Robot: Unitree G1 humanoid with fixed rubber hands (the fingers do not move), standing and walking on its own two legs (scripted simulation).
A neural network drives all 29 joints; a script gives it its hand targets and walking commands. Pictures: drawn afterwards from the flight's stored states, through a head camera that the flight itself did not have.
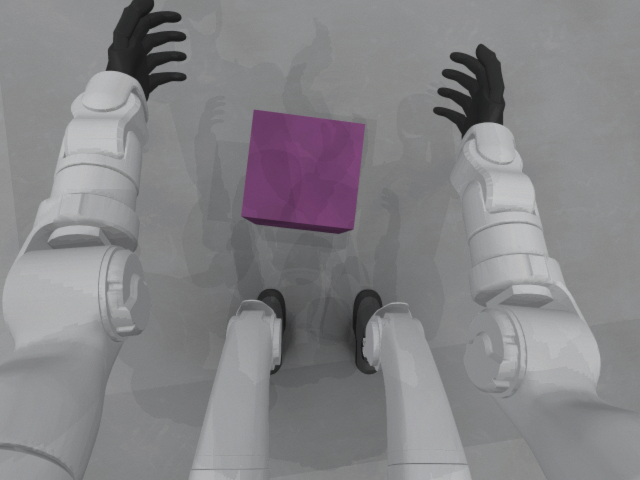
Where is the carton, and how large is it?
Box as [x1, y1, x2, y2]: [241, 110, 364, 233]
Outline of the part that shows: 254,110 241,216 257,224 335,233 352,229 354,221 364,124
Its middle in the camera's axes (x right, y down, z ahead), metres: -0.03 -0.13 +0.84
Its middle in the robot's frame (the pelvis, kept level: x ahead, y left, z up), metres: +0.49 +0.03 -0.51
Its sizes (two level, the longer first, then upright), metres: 0.210 0.200 0.250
